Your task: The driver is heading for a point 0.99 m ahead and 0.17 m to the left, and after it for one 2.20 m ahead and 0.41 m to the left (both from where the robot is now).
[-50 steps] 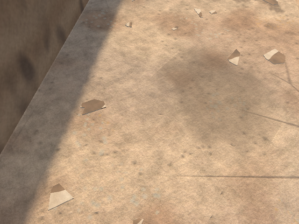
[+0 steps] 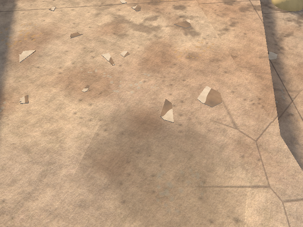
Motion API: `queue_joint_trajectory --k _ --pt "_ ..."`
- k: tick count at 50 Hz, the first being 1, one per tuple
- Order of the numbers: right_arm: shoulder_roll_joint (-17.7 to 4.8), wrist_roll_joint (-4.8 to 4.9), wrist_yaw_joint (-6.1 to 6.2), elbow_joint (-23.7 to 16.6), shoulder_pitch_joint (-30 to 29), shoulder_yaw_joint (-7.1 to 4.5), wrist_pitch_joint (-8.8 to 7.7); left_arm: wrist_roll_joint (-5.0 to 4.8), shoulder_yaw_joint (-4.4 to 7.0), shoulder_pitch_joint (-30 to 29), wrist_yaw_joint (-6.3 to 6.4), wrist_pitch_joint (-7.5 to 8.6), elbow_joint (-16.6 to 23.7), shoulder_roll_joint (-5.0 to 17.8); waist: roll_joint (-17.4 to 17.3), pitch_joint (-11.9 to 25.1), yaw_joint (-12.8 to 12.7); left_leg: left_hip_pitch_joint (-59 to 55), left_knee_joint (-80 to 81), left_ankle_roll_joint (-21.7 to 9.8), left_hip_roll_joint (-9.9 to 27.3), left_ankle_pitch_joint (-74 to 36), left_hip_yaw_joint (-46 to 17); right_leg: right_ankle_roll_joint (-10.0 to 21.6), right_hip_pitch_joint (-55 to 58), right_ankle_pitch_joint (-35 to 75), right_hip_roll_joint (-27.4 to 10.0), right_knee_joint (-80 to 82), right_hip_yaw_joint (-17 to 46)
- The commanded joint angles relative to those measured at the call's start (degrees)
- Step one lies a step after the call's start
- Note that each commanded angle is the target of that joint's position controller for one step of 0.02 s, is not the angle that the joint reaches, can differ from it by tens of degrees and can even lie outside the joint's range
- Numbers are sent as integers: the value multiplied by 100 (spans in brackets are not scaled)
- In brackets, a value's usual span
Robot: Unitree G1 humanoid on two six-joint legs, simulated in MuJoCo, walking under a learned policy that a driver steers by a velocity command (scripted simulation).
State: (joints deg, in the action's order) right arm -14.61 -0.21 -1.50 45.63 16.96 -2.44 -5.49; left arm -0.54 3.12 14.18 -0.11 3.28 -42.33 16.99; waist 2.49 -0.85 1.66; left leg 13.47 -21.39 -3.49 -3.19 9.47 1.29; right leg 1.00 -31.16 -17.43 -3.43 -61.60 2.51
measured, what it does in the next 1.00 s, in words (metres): walks ahead, turning left: right foot, then left foot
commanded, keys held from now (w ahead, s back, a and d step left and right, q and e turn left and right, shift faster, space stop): w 0.08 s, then w+q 0.78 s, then w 0.02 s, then w+e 0.12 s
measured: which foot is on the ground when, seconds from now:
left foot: down 0.00-0.32, up 0.34-0.80, down 0.82-1.00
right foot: up 0.00-0.28, down 0.30-0.80, up 0.82-1.00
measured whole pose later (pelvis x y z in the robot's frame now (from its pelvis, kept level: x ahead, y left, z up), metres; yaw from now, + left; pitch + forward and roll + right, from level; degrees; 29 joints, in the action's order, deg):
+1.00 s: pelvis +0.50 +0.08 +0.00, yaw +25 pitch +1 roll +0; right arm -15.4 -0.2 -1.5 41.4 15.0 -3.7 -2.8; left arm -1.0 3.5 9.9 -0.5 5.4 -46.0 17.4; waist 1.7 -3.0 0.9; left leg 15.4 -24.2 -5.3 -4.7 9.9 1.1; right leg -0.2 -31.6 -17.8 -6.5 -64.8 1.1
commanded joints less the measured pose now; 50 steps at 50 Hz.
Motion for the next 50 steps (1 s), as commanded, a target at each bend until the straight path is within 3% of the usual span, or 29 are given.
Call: queue_joint_trajectory --k 1,6,10,12,14,15,16,17,18,20,21,22,25,29,32,36,38,39,40,41,42,43,44,45,46,47,50 --pt "-902 41 52 -280 -122 -210 -89 43 59 -130 20 42 431 257 -686 90 -103 -529 1259 -1058 1556 -1030 -1425 -154 -741 528 -329 686 89" --pt "-1023 128 116 -42 270 -235 13 29 -10 -1060 -45 131 633 104 -602 -91 210 -501 1276 -831 1279 -1176 -848 -235 -344 1965 -129 2424 -79" --pt "-1093 177 158 139 617 -264 139 -25 15 -1595 -152 238 810 191 -649 -208 314 -829 936 -779 1479 -1039 -1154 -205 -113 1977 85 3103 -31" --pt "-1165 183 200 166 586 -303 195 -26 72 -1488 -179 295 803 345 -740 -155 147 -1028 650 -669 1608 -1083 -1389 -102 199 1648 134 3358 32" --pt "-1141 168 219 150 458 -297 235 -2 206 -706 -138 335 580 589 -748 253 -323 -886 -169 -468 1384 -1853 -1293 115 1453 1456 263 3674 -133" --pt "-898 105 209 77 411 -207 221 77 323 126 -83 347 415 874 -594 933 -707 -301 -1325 -274 1051 -1639 -1072 373 2859 1563 -160 3446 170" --pt "-375 43 203 -118 767 -50 150 185 452 926 -27 306 336 1393 513 1914 -814 1551 -3407 117 315 182 -526 986 5058 1310 -1562 3372 1932" --pt "-358 160 192 -138 1066 -15 72 123 420 1124 -50 235 233 1246 1582 2404 -738 2668 -4642 232 107 2497 -740 1477 5492 229 -2181 4095 3739" --pt "-928 275 191 -133 724 -177 66 69 295 836 -44 214 256 814 886 1557 -783 3124 -5169 231 444 2180 -946 1273 4830 -430 -1973 4314 3257" --pt "-914 219 195 -268 124 -219 122 67 171 164 -43 210 243 454 337 526 -535 2998 -4967 248 839 1308 -714 1012 3366 45 -1531 4674 1917" --pt "-845 177 196 -272 104 -252 189 95 131 -93 -54 240 222 300 413 281 -359 2767 -4730 262 995 1038 -746 955 2855 403 -1352 4883 1456" --pt "-719 190 184 -265 197 -244 265 118 137 -259 -58 266 190 287 496 150 -219 2480 -4621 290 1078 875 -735 926 2465 646 -1257 5078 1100" --pt "-508 169 182 -391 62 -227 412 126 213 -361 -38 359 44 419 270 -32 -89 2505 -4298 392 1147 432 -722 1022 2158 1451 -1263 5389 369" --pt "-416 146 78 -578 -435 -187 393 126 287 -257 31 328 -134 625 87 -126 -198 2557 -3070 407 1117 -692 -588 942 2379 1963 -1125 5452 -497" --pt "-341 138 -42 -791 -1062 -133 363 71 337 -47 69 262 -249 795 -9 -285 -440 2387 -2202 317 1025 -1116 -262 846 2582 1968 -1153 5451 -908" --pt "-462 138 -143 -1087 -1525 -158 395 -61 418 193 68 118 -425 991 13 -433 -523 2460 -1642 67 904 -574 -20 683 3343 2370 -1383 5114 -1144" --pt "-626 116 -162 -1146 -1347 -245 423 -118 466 135 83 38 -436 1157 163 -203 -316 1940 -1561 -151 588 32 295 555 3577 4027 -1391 4419 -1329" --pt "-782 119 -154 -1064 -890 -342 440 -147 482 74 93 -12 -426 1220 205 102 -25 1279 -1485 -292 331 219 485 468 3554 4916 -1313 3663 -1456" --pt "-1053 141 -109 -822 5 -515 453 -163 446 12 106 -50 -404 1151 80 559 470 14 -1145 -491 21 -71 583 288 3152 5130 -1083 2463 -1649" --pt "-1582 174 9 -589 967 -732 509 -5 336 137 122 -23 -316 891 -567 1095 819 -1750 -996 -828 546 -157 -494 -12 1749 3488 -824 656 -1690" --pt "-2210 220 29 -664 690 -784 445 208 61 619 50 134 40 63 -2046 1573 58 -3396 -292 -1924 1936 985 -3823 -358 -781 -1555 374 -1266 -1051" --pt "-1679 172 -14 -858 820 -623 342 -22 121 -17 -19 342 64 535 -1233 2090 520 -3563 501 -1985 2219 1626 -4807 -242 -1369 -1682 377 -1784 189" --pt "-1321 109 -32 -777 638 -510 253 -233 186 -444 -60 443 172 792 -925 1309 545 -3056 565 -1684 2129 1139 -3968 -86 -1767 -1105 111 -1685 158" --pt "-1114 107 -20 -782 302 -440 215 -183 149 -395 -33 482 89 695 -526 939 292 -2275 493 -1464 1943 544 -3205 0 -1514 -594 -189 -1228 124" --pt "-864 77 0 -839 -127 -356 213 -55 173 -340 -1 457 -30 709 -424 629 72 -1508 512 -1295 1754 -202 -2548 -20 -1109 -279 -413 -774 93" --pt "-704 -11 22 -905 -356 -286 195 -33 197 -180 -16 377 -118 723 -584 552 -113 -996 635 -1223 1629 -738 -2174 -27 -669 -56 -561 -577 138" --pt "-816 -31 47 -781 -353 -293 79 -23 163 -16 -27 140 -261 508 -534 373 -243 -433 1040 -1224 1545 -1497 -1456 -164 -424 400 -595 -165 33"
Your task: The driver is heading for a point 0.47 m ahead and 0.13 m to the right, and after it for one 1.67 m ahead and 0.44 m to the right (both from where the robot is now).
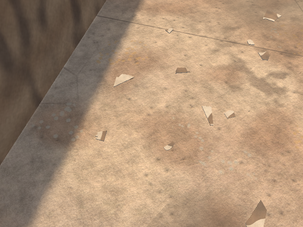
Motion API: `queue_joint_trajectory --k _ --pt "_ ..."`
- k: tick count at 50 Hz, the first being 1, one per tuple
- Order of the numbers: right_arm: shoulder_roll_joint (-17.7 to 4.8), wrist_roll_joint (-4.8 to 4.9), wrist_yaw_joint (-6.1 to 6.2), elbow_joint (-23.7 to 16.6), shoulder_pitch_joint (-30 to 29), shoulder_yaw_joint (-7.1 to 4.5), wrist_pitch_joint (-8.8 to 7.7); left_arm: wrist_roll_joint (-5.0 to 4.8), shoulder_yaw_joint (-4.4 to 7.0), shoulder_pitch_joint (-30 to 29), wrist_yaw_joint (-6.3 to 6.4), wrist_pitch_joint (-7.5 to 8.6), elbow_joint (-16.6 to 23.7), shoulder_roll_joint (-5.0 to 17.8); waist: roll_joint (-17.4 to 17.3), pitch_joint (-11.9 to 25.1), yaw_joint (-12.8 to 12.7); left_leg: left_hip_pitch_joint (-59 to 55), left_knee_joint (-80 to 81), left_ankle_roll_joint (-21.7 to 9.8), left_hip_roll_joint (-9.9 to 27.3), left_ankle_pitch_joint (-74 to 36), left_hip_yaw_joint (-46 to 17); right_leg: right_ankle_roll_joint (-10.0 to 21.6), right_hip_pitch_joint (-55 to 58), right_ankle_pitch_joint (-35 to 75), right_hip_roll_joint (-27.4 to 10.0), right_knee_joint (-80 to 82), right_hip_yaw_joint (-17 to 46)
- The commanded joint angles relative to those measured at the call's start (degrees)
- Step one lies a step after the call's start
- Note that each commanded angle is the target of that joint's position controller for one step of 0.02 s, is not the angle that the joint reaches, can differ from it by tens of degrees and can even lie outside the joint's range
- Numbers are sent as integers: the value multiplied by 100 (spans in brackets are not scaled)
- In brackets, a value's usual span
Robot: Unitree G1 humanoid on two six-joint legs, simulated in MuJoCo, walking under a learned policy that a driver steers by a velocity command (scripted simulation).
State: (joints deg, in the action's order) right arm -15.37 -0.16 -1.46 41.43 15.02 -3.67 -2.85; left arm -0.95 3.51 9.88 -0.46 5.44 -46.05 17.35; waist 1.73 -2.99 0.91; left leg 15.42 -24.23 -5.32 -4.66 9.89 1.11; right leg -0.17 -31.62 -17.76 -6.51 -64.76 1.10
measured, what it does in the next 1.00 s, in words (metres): walks ahead, turning right: right foot, then left foot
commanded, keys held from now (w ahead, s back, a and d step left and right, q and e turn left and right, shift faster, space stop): w+e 0.62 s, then e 0.02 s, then no key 0.36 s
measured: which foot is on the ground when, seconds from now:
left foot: down 0.00-0.38, up 0.40-0.78, down 0.80-1.00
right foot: up 0.00-0.34, down 0.36-0.82, up 0.84-1.00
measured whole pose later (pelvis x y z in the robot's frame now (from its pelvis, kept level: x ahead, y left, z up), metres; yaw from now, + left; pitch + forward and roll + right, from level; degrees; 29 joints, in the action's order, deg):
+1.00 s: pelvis +0.53 -0.09 -0.01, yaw -25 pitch +1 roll +0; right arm -12.3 -1.6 -1.2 42.5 7.2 -1.1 -2.8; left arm -0.3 2.9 13.6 1.9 -2.2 -42.8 16.6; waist 1.6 -2.6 -0.1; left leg 23.1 -27.7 -1.8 -1.6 6.0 -0.1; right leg -3.8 -22.2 -30.3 0.3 -54.9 4.9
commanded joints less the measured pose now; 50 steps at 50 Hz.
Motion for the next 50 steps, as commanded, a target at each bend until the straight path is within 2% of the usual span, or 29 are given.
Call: queue_joint_trajectory --k 1,7,10,13,16,17,18,19,20,21,22,23,24,25,27,29,32,36,38,39,40,41,42,43,44,45,46,48,50 --pt "-799 -42 61 -289 -93 -184 -223 28 104 269 20 -122 146 417 -407 458 -136 -600 1440 -1017 1683 -1641 -1237 -99 -542 712 -297 387 184" --pt "-838 -66 147 17 69 -161 -283 -29 24 -511 -77 -95 311 234 -444 33 206 -800 1794 -542 1443 -1305 -92 -64 -576 2664 21 2341 87" --pt "-872 -30 160 232 282 -183 -253 -42 -16 -869 -163 -81 478 178 -396 -166 373 -1361 1775 -487 1645 -1406 130 50 -727 2750 150 2913 40" --pt "-901 19 194 378 398 -214 -126 -23 -33 -1075 -292 -65 667 167 -395 -215 409 -2164 1370 -414 1889 -2186 258 235 -1042 2117 270 3192 -100" --pt "-1123 49 302 337 212 -277 15 3 75 -662 -357 -98 727 397 -720 248 63 -2516 289 -200 1918 -4954 490 538 -285 1128 714 3145 -585" --pt "-1174 43 346 311 144 -282 71 6 182 -105 -341 -124 631 599 -779 601 -254 -2420 -531 -91 1839 -5662 603 675 453 949 930 3146 -707" --pt "-1147 56 387 271 55 -254 94 -2 341 764 -277 -137 452 894 -609 1054 -743 -1772 -1784 113 1619 -5364 768 904 1829 1312 1037 3474 -563" --pt "-839 -101 389 125 363 -124 5 -7 504 1554 -167 -195 362 1475 382 1785 -860 -67 -3759 381 1193 -2887 813 1477 3831 1618 -135 3313 1187" --pt "-261 -135 249 -11 699 78 -186 -95 468 1409 -169 -163 451 1473 1338 2449 -435 2169 -5585 722 -113 2181 -30 2573 5474 510 -1273 4244 4384" --pt "-780 98 123 -65 138 -26 -410 -58 352 1476 -161 -163 458 1068 667 2367 -827 2830 -5845 530 267 2073 -900 2298 5495 -111 -1152 4663 4283" --pt "-878 261 69 -258 -363 -30 -519 -20 297 1230 -131 -152 507 853 335 1594 -812 3058 -5552 407 541 1627 -805 2028 4813 -19 -963 4728 3468" --pt "-802 177 88 -302 -535 -14 -564 -2 256 868 -134 -138 573 770 -258 948 -537 2908 -4939 394 773 1295 -724 1874 3823 561 -743 4835 2885" --pt "-872 20 133 -291 -557 -69 -537 19 208 567 -110 -125 654 606 -289 716 -332 2533 -4406 451 948 1085 -699 1795 3154 1133 -567 4923 2496" --pt "-858 -32 136 -288 -456 -88 -475 73 177 404 -83 -134 753 566 -134 574 -162 2188 -4223 520 1007 990 -692 1805 2661 1526 -416 5055 2298" --pt "-736 -69 156 -278 -235 -77 -358 57 199 302 -34 -141 822 633 6 485 6 1960 -3702 710 1046 900 -571 1835 2119 2032 -285 5200 1970" --pt "-601 -84 185 -375 -470 -23 -286 36 251 378 35 -143 818 807 33 358 -30 1890 -2960 907 985 419 -419 1772 1701 2350 -120 5261 1588" --pt "-430 -88 176 -526 -1122 54 -301 -17 293 541 113 -216 767 902 171 254 -290 1402 -1516 1009 688 -922 -313 1403 1326 2285 301 5069 1155" --pt "-527 -35 76 -597 -1419 17 -379 -25 259 1005 178 -363 551 767 373 519 -514 998 -603 884 378 -1726 -334 1072 1876 2599 211 4424 1306" --pt "-662 -71 38 -562 -1248 -54 -411 22 233 967 210 -405 541 679 450 630 -385 889 -397 680 391 -1507 -445 933 2301 2729 47 3914 1594" --pt "-688 -103 33 -492 -996 -81 -438 41 218 826 222 -417 572 624 469 691 -208 627 -193 543 407 -1591 -415 830 2384 2875 71 3588 1638" --pt "-740 -174 47 -415 -689 -106 -476 55 184 729 220 -412 621 514 405 829 -21 94 92 399 504 -2172 -348 657 2347 2992 302 3116 1548" --pt "-1008 -282 79 -422 -275 -142 -507 143 94 770 211 -383 744 272 -62 1430 109 -1070 -222 108 1284 -4032 -971 408 1911 2031 652 2079 1317" --pt "-1193 -341 92 -351 12 -173 -420 84 -1 1828 191 -348 606 25 -1540 2221 -150 -2809 -508 -1069 2694 -5474 -2604 -29 527 -1403 1330 262 932" --pt "-854 -112 47 -248 205 -115 -328 44 28 2113 153 -363 487 419 -1592 2657 -110 -2900 -308 -1328 2946 -4245 -3495 -164 156 -2317 1130 -404 1099" --pt "-679 -32 34 -303 -29 -58 -258 -18 122 1614 161 -455 483 729 -1030 2083 34 -2384 -116 -1112 2651 -2969 -3151 -286 -77 -2021 932 -770 1105" --pt "-567 -79 35 -326 -346 1 -185 -13 133 1124 205 -566 541 729 -658 1642 31 -1786 67 -867 2353 -2123 -2728 -355 -122 -1710 777 -702 899" --pt "-408 -99 27 -345 -701 86 -131 31 140 858 235 -671 605 685 -574 1170 -51 -1088 281 -753 2130 -1610 -2371 -396 -51 -1534 628 -318 801" --pt "-464 -144 30 -292 -1096 82 -37 55 79 874 256 -802 585 387 -967 738 -295 8 647 -506 1616 -1112 -1662 -416 763 -1261 471 948 444" --pt "-549 -150 64 -217 -1097 41 12 103 14 984 276 -779 463 165 -1130 850 -286 179 649 -557 1446 -1440 -1289 -426 1380 -1026 538 1837 201"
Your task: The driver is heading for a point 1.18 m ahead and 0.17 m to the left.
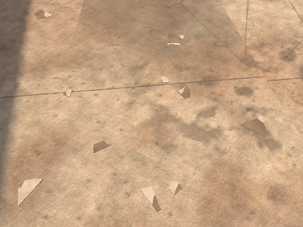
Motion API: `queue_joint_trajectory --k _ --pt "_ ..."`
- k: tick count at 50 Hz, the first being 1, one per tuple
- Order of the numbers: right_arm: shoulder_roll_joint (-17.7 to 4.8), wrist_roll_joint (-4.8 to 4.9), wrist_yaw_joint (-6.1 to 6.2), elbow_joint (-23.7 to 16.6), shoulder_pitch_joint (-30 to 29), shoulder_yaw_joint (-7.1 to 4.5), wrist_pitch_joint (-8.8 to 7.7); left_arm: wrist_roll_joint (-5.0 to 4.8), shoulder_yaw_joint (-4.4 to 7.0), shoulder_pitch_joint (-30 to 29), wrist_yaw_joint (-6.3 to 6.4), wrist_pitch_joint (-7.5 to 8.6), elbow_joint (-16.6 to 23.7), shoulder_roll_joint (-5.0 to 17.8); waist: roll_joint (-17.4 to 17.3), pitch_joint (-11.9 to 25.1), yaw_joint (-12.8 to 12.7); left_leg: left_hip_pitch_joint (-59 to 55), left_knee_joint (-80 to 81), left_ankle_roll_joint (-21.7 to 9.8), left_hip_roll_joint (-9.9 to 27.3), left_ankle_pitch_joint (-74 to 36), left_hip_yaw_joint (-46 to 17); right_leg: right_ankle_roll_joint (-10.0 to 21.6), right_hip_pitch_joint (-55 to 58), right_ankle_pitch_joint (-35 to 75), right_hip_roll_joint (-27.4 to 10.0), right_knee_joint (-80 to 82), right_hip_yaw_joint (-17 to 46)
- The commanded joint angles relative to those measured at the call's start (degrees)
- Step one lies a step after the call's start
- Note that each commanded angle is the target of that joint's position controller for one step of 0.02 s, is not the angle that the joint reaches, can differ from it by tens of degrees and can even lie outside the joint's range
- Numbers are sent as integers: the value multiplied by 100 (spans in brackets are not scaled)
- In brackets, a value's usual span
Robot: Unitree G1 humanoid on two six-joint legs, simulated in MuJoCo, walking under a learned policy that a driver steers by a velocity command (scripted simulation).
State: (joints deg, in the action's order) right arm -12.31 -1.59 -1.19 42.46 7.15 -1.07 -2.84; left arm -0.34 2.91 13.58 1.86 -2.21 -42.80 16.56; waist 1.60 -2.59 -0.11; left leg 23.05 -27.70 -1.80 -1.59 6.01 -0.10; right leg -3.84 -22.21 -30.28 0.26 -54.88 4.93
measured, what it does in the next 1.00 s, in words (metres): walks ahead: right foot, then left foot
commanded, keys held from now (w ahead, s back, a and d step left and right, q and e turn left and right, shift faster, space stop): w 0.96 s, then w+q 0.04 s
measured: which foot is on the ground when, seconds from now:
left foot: down 0.00-0.16, up 0.18-0.46, down 0.48-1.00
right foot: up 0.00-0.12, down 0.14-0.50, up 0.52-0.98, down 1.00-1.00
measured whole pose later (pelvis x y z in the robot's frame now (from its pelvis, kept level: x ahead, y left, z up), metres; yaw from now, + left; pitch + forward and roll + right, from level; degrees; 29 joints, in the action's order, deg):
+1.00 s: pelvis +0.41 +0.01 -0.01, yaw +0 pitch +2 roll +1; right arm -17.2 1.0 0.1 53.4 23.9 -3.3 -2.5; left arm -0.5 1.8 1.2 -2.2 5.3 -39.5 14.4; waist 0.4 -1.3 4.8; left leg -4.1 -21.0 -0.2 -0.4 25.8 0.9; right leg 2.8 -29.0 -2.2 -1.2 -28.8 -1.1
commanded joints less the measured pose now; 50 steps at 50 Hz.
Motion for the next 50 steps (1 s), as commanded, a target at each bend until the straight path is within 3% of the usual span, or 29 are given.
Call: queue_joint_trajectory --k 1,4,6,7,8,9,10,11,12,14,15,17,20,22,24,25,26,27,28,30,31,34,36,39,44,46,48,49,50 --pt "-903 30 56 -261 -188 -239 26 46 65 665 37 8 81 231 -1086 1019 -158 -659 1044 -959 1164 -578 -1176 -16 672 591 -133 1201 -230" --pt "-1233 219 111 -210 -172 -341 125 77 111 685 -28 59 -34 377 -1105 895 -197 -196 1463 -874 1190 2323 -1343 281 1280 1502 53 2025 -640" --pt "-1111 234 139 -176 -186 -308 150 144 110 671 -50 142 -40 355 -1051 582 -287 240 1527 -635 1129 3176 -1389 570 1483 1145 14 2245 -651" --pt "-951 243 144 -191 -242 -269 143 152 110 778 -43 207 -63 391 -840 433 -361 443 1262 -482 1006 3227 -1278 789 1556 839 -208 2629 -350" --pt "-726 254 147 -297 -457 -216 104 142 175 961 -21 267 -125 661 -182 228 -436 733 526 -217 617 2898 -729 1133 1418 -36 -719 3287 416" --pt "-567 288 140 -426 -629 -188 -7 85 266 1217 -23 319 -242 951 829 -5 -465 1128 -784 71 -49 2202 146 1562 1345 -1260 -1323 4172 1632" --pt "-694 318 119 -473 -682 -221 -120 83 305 1029 -24 401 -184 1118 1343 -370 -492 1618 -1554 30 -57 1867 90 1852 1417 -1259 -1917 4770 2646" --pt "-918 332 92 -436 -607 -315 -195 124 258 932 -5 496 -153 923 1171 -445 -415 2038 -2120 -33 166 1938 -175 1858 1669 -646 -1984 4700 2659" --pt "-944 309 55 -347 -440 -341 -242 78 222 887 -11 572 -143 768 961 -322 -331 2337 -2334 -75 273 1806 -243 1764 2071 -103 -1884 4563 2411" --pt "-769 247 -30 -319 -540 -291 -302 -51 201 944 -32 608 -170 668 597 -154 -367 2457 -2003 -62 458 1326 -203 1550 2566 986 -1654 4442 1753" --pt "-659 234 -76 -325 -678 -250 -310 -53 194 943 -45 592 -186 642 543 -83 -402 2096 -1654 -10 429 1071 -59 1451 2452 1429 -1468 4433 1358" --pt "-488 245 -165 -357 -857 -169 -295 -26 219 959 -73 544 -204 714 650 3 -451 1215 -1049 98 281 695 203 1368 1971 1813 -1205 4427 794" --pt "-659 307 -201 -366 -883 -170 -243 -66 296 1043 -123 511 -241 956 740 -41 -433 284 -491 123 157 342 320 1384 1438 1745 -1264 4418 670" --pt "-830 304 -167 -258 -557 -221 -226 -107 311 943 -130 506 -259 1004 667 -14 -170 -388 -149 13 142 125 304 1262 1216 1801 -1320 4211 650" --pt "-1149 288 -60 51 404 -375 -194 -71 246 867 -122 529 -266 829 461 376 322 -1715 11 -196 136 241 243 1009 858 2691 -1063 3224 297" --pt "-1540 230 10 207 1257 -492 -193 21 127 811 -124 557 -158 491 -300 1012 681 -2906 172 -517 1040 459 -845 730 176 2365 -669 1513 -168" --pt "-2133 165 -9 325 1753 -623 -142 -24 8 1113 -82 678 89 59 -2087 1588 629 -4083 1022 -1364 2254 1789 -3394 385 -1571 323 108 -444 -531" --pt "-1687 220 -42 310 1607 -492 -173 -115 133 949 -80 769 34 571 -1550 1274 661 -3806 1425 -1454 2312 2586 -4029 390 -2197 -110 -85 -1392 68" --pt "-1418 228 -38 259 1259 -401 -199 -209 201 631 -121 816 89 784 -1212 675 536 -3320 1424 -1287 2180 2417 -3355 520 -2518 356 -373 -1602 76" --pt "-1124 150 -54 157 742 -322 -221 -112 195 382 -118 824 54 649 -648 246 284 -2441 1567 -1141 1724 1261 -2344 560 -2267 1195 -706 -1241 -61" --pt "-1006 104 -50 148 618 -284 -231 -67 203 396 -128 794 36 577 -707 211 148 -2121 1677 -1088 1555 774 -1980 552 -1987 1430 -822 -1055 -47" --pt "-1009 162 -19 234 655 -298 -278 -13 162 305 -155 688 68 357 -654 138 7 -1751 1961 -1177 1422 -186 -1374 410 -1822 1810 -864 -513 -171" --pt "-1111 183 25 316 762 -329 -276 26 122 -110 -153 675 217 286 -485 13 66 -1691 2058 -1184 1380 -588 -1074 305 -1925 2269 -845 241 -218" --pt "-1230 211 88 423 967 -355 -236 -1 29 -732 -226 729 375 127 -499 -81 253 -1544 2115 -1038 1202 -780 -608 293 -1554 3183 -669 1455 -372" --pt "-1335 300 124 711 1485 -387 -153 -72 6 -1511 -379 777 657 223 -456 -238 433 -2104 1947 -928 1487 -762 -550 465 -1357 3507 -470 2344 -367" --pt "-1388 305 141 775 1521 -417 -93 -61 32 -1552 -429 786 712 328 -484 -182 341 -2508 1668 -830 1627 -1176 -559 612 -1267 3120 -404 2518 -377" --pt "-1492 292 157 780 1429 -447 -35 -44 130 -1061 -427 786 607 538 -627 192 8 -2698 944 -694 1566 -2680 -445 799 -411 2706 -143 2616 -607" --pt "-1405 277 160 778 1421 -407 4 -29 262 -277 -384 781 381 755 -559 680 -397 -2433 -47 -555 1294 -3288 -299 965 766 2713 -3 2723 -725" --pt "-1174 181 165 657 1432 -295 6 28 381 779 -317 769 173 1092 -229 1513 -818 -1338 -1637 -364 990 -2182 -157 1272 2584 2766 -748 2465 28"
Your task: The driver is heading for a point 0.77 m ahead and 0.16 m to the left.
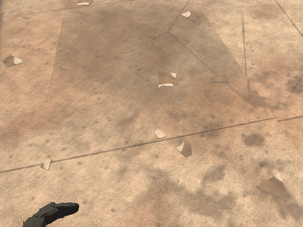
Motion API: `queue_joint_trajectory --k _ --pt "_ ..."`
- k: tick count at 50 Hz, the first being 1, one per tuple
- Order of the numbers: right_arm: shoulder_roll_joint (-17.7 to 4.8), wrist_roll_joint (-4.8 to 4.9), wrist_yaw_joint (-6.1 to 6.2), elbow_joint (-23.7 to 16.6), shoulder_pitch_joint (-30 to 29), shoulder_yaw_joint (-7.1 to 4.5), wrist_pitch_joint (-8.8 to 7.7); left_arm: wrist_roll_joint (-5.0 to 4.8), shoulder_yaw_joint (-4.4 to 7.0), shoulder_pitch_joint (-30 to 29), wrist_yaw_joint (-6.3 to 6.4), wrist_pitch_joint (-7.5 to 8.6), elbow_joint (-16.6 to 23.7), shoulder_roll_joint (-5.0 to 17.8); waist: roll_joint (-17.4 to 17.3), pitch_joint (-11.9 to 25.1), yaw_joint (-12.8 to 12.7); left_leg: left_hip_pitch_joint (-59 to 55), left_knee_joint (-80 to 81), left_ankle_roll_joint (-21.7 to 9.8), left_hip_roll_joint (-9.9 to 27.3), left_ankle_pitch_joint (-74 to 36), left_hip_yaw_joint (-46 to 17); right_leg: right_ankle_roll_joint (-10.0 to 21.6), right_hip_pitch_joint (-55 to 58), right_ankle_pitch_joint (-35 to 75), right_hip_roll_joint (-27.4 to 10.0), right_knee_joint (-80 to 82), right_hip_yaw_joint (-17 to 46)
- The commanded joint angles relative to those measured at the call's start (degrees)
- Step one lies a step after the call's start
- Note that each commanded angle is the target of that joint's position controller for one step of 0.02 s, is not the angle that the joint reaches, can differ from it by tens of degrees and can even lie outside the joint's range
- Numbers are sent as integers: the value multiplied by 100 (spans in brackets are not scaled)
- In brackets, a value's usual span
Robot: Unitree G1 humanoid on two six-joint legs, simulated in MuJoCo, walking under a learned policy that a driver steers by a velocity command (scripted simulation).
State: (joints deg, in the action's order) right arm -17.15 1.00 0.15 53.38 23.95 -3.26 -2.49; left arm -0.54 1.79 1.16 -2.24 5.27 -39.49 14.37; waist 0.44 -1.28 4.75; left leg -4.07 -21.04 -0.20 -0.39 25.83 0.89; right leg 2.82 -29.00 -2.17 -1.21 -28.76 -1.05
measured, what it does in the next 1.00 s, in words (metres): walks ahead, turning left: left foot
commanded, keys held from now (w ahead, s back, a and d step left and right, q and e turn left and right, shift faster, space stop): w+q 0.68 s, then w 0.02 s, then w+e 0.30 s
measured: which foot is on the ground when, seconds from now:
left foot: down 0.00-0.00, up 0.02-0.54, down 0.56-1.00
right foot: down 0.00-0.54, up 0.56-1.00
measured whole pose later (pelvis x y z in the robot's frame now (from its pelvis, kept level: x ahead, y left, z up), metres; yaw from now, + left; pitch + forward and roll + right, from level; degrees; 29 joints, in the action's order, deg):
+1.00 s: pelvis +0.54 +0.12 +0.01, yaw +19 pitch +2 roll +2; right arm -15.8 -0.1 0.0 46.5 17.2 -3.4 -4.0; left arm -1.2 2.1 5.2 -2.6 5.0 -44.6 15.5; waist 2.7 -1.2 3.4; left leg -4.0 -12.3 -4.0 -5.3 18.0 0.4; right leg 1.3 -35.8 5.7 -3.7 -31.6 0.1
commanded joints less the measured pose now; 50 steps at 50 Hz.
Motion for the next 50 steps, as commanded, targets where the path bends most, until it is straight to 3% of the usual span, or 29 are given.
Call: queue_joint_trajectory --k 1,2,3,4,5,7,9,12,17,22,23,25,26,27,28,29,30,31,32,33,34,37,39,42,46,50 --pt "98 -84 -20 -503 577 158 -134 83 598 2417 96 -8 -271 1807 1365 2266 -965 3741 -4560 -118 -162 -605 -72 1471 5392 -1353 -2119 283 3335" --pt "-388 39 -39 -394 296 47 -237 55 454 2512 104 -21 -249 1237 1132 2367 -1210 4328 -5292 -167 -139 665 -920 1394 5212 -2132 -2233 1009 4242" --pt "-797 198 -48 -611 -294 -89 -285 52 366 2091 123 -7 -240 1034 814 1360 -1169 4720 -5470 -231 144 273 -909 1093 4424 -2142 -2056 1172 3346" --pt "-767 197 -21 -705 -629 -86 -292 62 319 1653 136 4 -204 911 502 841 -974 4595 -5236 -233 449 -258 -726 943 3576 -1684 -1849 1333 2602" --pt "-694 108 2 -709 -743 -107 -259 89 277 1333 122 32 -218 734 379 463 -791 4396 -4918 -202 621 -610 -698 868 2889 -1247 -1636 1554 2063" --pt "-484 95 17 -580 -418 -131 -82 140 252 1015 105 132 -267 548 579 303 -470 3748 -4632 -150 829 -1008 -749 761 2151 -787 -1360 1928 1304" --pt "-293 93 32 -582 -408 -124 60 138 283 961 107 207 -380 598 462 118 -366 3765 -4490 -81 858 -1221 -751 808 1851 -377 -1346 2167 797" --pt "-270 50 41 -744 -802 -149 119 176 338 1077 177 220 -550 732 305 -100 -406 4279 -3877 6 851 -1965 -883 815 1986 -1 -1333 2301 244" --pt "-113 4 -137 -1005 -1636 -82 27 132 380 1271 294 123 -711 924 152 -318 -694 4248 -2356 -11 754 -3072 -382 653 2338 316 -1242 2368 -593" --pt "-70 15 -308 -1462 -2396 -29 26 9 462 1709 314 -92 -941 1100 99 -552 -941 4602 -1613 -238 649 -2520 4 594 3403 933 -1557 1957 -907" --pt "-105 18 -341 -1535 -2412 -44 30 -20 481 1692 318 -140 -952 1149 149 -519 -885 4510 -1542 -319 570 -2252 115 546 3554 1425 -1601 1755 -975" --pt "-291 24 -369 -1591 -2131 -140 59 -63 528 1541 351 -219 -904 1316 371 -168 -611 3812 -1539 -535 205 -1666 467 415 3701 3412 -1596 1002 -1138" --pt "-461 40 -361 -1513 -1641 -241 76 -81 544 1459 369 -268 -876 1382 452 147 -307 3146 -1544 -676 -40 -1425 616 341 3642 4228 -1539 249 -1211" --pt "-737 58 -312 -1311 -784 -410 81 -111 529 1337 382 -302 -841 1381 363 596 194 1908 -1175 -883 -299 -1694 652 170 3216 4255 -1337 -909 -1352" --pt "-1233 66 -188 -1074 170 -626 140 -10 448 1387 398 -262 -752 1202 -158 1127 580 126 -958 -1195 131 -1713 -313 -114 1853 2658 -1085 -2623 -1356" --pt "-1806 112 -138 -1097 -16 -690 106 198 180 1869 313 -97 -441 298 -1607 1460 -173 -1604 -442 -2232 1557 -861 -3547 -491 -779 -2834 156 -4576 -851" --pt "-1401 32 -175 -1289 131 -552 4 -27 202 1365 230 160 -357 672 -953 2180 196 -1987 395 -2505 1975 -257 -4945 -406 -1465 -3256 313 -5236 538" --pt "-1048 -16 -189 -1244 -52 -457 -79 -238 273 808 179 295 -179 948 -666 1411 280 -1552 516 -2179 1830 -685 -4111 -250 -1938 -2701 1 -5105 632" --pt "-868 16 -188 -1281 -399 -404 -125 -180 252 740 202 364 -176 907 -266 923 35 -736 476 -1951 1566 -1229 -3353 -161 -1756 -2182 -267 -4591 611" --pt "-677 10 -178 -1365 -820 -347 -133 -15 289 748 246 370 -247 934 -82 608 -215 69 518 -1791 1335 -1851 -2803 -193 -1359 -1889 -441 -4067 597" --pt "-523 -55 -151 -1479 -1060 -284 -140 54 335 860 248 308 -284 995 -154 506 -414 583 638 -1734 1175 -2352 -2474 -231 -946 -1674 -555 -3787 640" --pt "-514 -77 -74 -1456 -1098 -248 -179 91 298 1129 210 89 -404 772 -184 390 -589 1243 904 -1716 1074 -3422 -1728 -463 -584 -1250 -650 -3125 401" --pt "-640 -87 -13 -1334 -919 -265 -202 83 232 787 209 25 -314 628 -265 186 -461 1408 1047 -1586 951 -3700 -1258 -566 -719 -551 -675 -2450 289" --pt "-662 -93 15 -1211 -760 -232 -215 19 161 294 150 42 -232 525 -371 32 -207 1458 1171 -1248 698 -3299 -665 -480 -508 777 -557 -1233 143" --pt "-750 -105 -5 -951 -481 -232 -248 -80 127 -231 46 67 -74 557 -356 -228 45 890 1316 -1143 1005 -2746 -536 -279 -607 1325 -391 -455 127" --pt "-794 -95 35 -774 -399 -265 -135 -81 127 -390 -121 88 102 606 -315 -291 2 -220 821 -998 1384 -3805 -335 36 -1087 407 -197 -184 155"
